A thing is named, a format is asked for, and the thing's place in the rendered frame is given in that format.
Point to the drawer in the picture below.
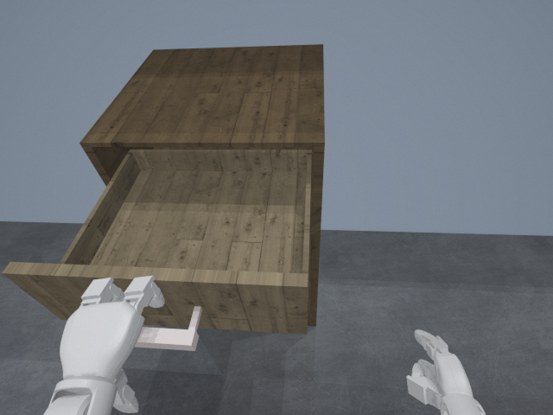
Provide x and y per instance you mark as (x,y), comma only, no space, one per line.
(226,230)

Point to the handle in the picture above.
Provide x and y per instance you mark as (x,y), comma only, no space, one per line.
(177,339)

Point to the robot right forearm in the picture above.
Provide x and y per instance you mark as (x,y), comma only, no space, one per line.
(460,404)

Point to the left robot hand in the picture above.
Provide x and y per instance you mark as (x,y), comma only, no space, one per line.
(100,335)

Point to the robot left forearm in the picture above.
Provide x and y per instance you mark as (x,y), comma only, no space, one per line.
(82,395)

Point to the cabinet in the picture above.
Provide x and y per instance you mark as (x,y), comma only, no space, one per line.
(242,98)

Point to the right robot hand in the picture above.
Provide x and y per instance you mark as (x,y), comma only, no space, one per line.
(429,383)

